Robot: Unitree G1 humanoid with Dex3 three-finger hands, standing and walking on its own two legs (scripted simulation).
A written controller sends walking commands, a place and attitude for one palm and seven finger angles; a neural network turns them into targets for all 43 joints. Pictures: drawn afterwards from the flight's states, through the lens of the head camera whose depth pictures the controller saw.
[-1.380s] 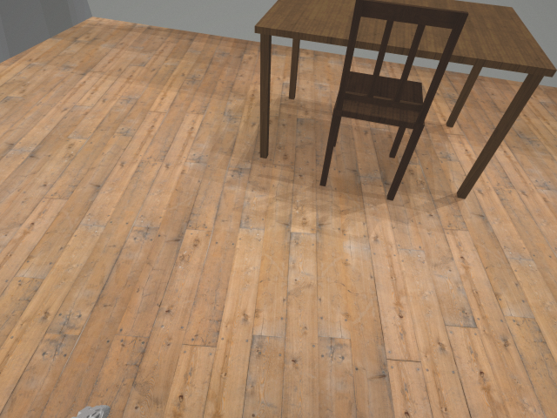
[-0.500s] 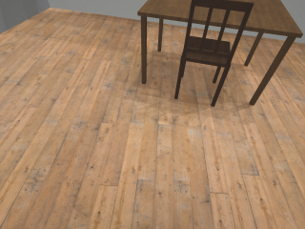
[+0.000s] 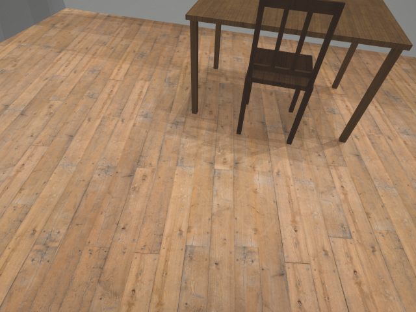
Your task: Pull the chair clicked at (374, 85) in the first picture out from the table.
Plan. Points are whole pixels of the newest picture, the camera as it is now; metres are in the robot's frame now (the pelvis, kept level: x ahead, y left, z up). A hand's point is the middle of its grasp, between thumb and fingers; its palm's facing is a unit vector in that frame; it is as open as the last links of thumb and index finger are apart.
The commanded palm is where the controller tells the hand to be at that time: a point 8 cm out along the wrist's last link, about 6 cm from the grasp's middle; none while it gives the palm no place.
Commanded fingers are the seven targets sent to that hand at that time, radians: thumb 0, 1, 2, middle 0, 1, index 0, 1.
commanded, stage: look at it before walking up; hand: left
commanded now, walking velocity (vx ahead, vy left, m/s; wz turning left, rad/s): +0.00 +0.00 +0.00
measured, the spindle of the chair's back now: (279, 40) +1.39 -0.29 -0.08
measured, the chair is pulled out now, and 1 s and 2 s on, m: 0.00 0.00 0.00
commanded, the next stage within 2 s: walk to a spot facing it in 0.06 s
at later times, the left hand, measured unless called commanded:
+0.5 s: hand out of the picture +0.08 +0.18 -0.18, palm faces -0.14 -0.96 -0.23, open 7.4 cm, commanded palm none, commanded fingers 0.00 0.90 0.90 -0.20 -0.30 -0.20 -0.30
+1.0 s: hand (149, 274) +0.24 +0.16 -0.20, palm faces -0.25 -0.95 -0.17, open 7.4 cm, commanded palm none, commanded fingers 0.00 0.90 0.90 -0.20 -0.30 -0.20 -0.30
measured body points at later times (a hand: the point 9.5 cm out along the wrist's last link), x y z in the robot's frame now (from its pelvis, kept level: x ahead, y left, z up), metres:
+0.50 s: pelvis +0.05 -0.03 -0.02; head +0.05 -0.04 +0.43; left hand +0.08 +0.23 -0.16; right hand +0.04 -0.29 -0.17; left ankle +0.00 +0.12 -0.75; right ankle +0.04 -0.12 -0.74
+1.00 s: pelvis +0.25 -0.02 -0.03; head +0.29 -0.01 +0.42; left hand +0.26 +0.21 -0.19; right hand +0.31 -0.29 -0.14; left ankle +0.37 +0.04 -0.75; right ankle +0.05 -0.12 -0.74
